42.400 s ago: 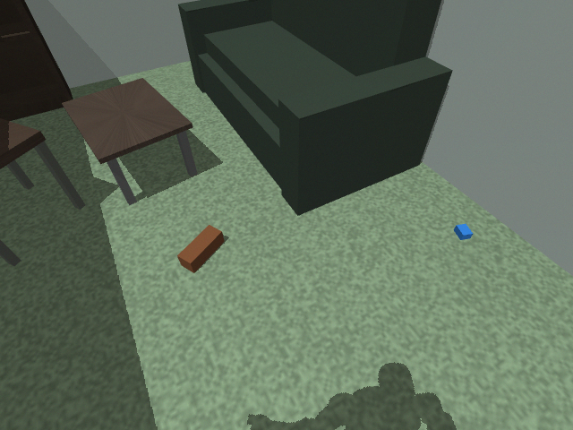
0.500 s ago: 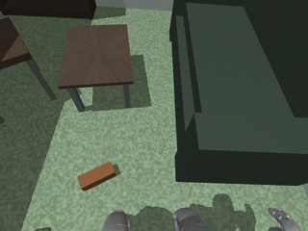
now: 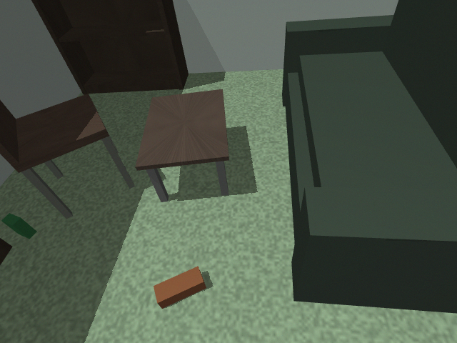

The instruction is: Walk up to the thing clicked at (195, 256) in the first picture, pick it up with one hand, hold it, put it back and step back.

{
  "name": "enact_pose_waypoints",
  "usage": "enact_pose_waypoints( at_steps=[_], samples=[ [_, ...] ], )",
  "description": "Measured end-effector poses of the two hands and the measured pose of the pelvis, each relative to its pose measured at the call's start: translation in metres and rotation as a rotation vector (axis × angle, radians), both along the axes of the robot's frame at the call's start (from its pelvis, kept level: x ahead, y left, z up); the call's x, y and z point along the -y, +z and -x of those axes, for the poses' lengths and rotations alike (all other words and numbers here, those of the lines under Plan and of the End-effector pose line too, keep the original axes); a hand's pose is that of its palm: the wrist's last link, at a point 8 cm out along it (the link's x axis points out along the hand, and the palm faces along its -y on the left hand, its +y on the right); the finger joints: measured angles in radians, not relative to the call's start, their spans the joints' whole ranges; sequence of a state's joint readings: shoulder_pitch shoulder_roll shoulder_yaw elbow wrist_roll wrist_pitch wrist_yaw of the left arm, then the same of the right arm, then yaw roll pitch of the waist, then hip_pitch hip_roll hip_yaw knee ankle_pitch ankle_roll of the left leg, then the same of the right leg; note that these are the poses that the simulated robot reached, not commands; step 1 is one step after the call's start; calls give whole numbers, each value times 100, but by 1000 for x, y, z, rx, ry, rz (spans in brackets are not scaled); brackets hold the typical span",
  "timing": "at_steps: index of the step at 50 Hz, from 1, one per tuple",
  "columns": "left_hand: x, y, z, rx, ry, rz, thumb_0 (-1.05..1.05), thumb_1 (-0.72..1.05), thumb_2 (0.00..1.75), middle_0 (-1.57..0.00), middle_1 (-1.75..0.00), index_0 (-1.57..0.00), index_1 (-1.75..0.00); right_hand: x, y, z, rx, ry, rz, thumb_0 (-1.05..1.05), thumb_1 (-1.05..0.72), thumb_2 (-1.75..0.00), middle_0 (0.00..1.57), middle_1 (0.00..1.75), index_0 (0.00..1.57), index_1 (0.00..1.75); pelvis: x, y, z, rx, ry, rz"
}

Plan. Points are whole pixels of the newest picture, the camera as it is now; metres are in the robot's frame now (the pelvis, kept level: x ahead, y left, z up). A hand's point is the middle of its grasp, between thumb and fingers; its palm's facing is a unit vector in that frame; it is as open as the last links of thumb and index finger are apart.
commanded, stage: walk up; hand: left
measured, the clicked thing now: (180, 287) +0.49 +0.33 -0.72
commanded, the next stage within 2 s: stand in 0.86 s
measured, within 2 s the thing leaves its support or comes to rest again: neither
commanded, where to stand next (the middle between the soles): +0.14 +0.04 m, yaw -2 degrees
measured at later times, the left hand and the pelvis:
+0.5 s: hand out of the picture +0.09 +0.26 -0.16, palm faces -0.10 -0.93 -0.35, open 7.4 cm; pelvis +0.02 +0.00 -0.01, yaw -5 degrees
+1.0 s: hand out of the picture +0.14 +0.26 -0.13, palm faces -0.08 -0.92 -0.39, open 7.4 cm; pelvis +0.01 +0.00 +0.01, yaw -4 degrees
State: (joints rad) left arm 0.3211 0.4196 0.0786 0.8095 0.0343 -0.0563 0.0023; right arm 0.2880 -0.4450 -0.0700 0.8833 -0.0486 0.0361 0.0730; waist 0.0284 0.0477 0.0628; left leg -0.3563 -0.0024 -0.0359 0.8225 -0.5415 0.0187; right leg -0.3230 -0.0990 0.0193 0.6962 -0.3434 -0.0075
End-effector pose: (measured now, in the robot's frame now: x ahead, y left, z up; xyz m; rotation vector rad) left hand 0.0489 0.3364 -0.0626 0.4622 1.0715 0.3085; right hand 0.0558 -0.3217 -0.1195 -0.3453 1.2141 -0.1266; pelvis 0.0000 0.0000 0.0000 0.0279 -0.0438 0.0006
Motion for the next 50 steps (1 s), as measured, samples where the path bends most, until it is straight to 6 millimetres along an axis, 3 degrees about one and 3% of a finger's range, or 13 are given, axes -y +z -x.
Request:
enact_pose_waypoints(
  at_steps=[4, 7, 13, 20, 26, 31, 36, 41, 50],
  samples=[
    [-37, -19, 21, -83, 45, 0, 1, 90, 90, -21, -30, -21, -30, -14, 11, -5, 86, -18, 53, 1, -91, -90, 21, 30, 20, 30, -23, -8, -2, 16, -14, -3],
    [-45, -33, 20, -122, 66, 31, 1, 90, 90, -20, -30, -20, -30, -26, 19, 1, 100, -42, 82, 1, -91, -90, 21, 30, 20, 30, -32, -7, -4, 17, -18, 5],
    [-30, -51, 4, -156, 22, 130, 1, 91, 90, -20, -29, -20, -29, -39, 39, 4, 105, -57, 108, 1, -90, -90, 21, 30, 20, 30, -32, 3, -9, 13, -37, 12],
    [-1, -61, -21, -193, -24, 182, 1, 91, 90, -20, -29, -20, -29, -11, 51, 11, 73, -86, 179, 1, -90, -90, 21, 31, 21, 30, -15, 4, -14, 3, -65, 20],
    [34, -61, -47, -153, -63, 159, 1, 91, 90, -20, -29, -20, -29, 25, 27, 5, 44, -117, 163, 1, -90, -90, 21, 30, 20, 30, 7, -8, -18, 3, -77, 58],
    [54, -47, -66, -106, -108, 140, 1, 90, 90, -21, -30, -21, -30, 18, 8, -8, 47, -142, 86, 1, -91, -90, 20, 30, 20, 30, 11, -5, -19, -3, -89, 23],
    [49, -39, -91, -32, -137, 114, 1, 90, 90, -21, -30, -21, -30, -1, -6, -13, 50, -137, 32, 1, -91, -90, 21, 30, 20, 30, 5, -8, -19, -15, -74, 25],
    [35, -33, -107, 22, -122, 90, 1, 90, 90, -21, -30, -21, -30, -19, -7, -4, 32, -130, -2, 1, -91, -90, 21, 30, 20, 30, 0, -6, -15, -4, -79, 10],
    [33, -32, -88, -25, -94, 123, 1, 91, 90, -20, -29, -20, -29, -21, 8, -1, 29, -127, -1, 1, -91, -90, 21, 30, 20, 30, 2, 6, -13, 7, -70, 25]
  ],
)
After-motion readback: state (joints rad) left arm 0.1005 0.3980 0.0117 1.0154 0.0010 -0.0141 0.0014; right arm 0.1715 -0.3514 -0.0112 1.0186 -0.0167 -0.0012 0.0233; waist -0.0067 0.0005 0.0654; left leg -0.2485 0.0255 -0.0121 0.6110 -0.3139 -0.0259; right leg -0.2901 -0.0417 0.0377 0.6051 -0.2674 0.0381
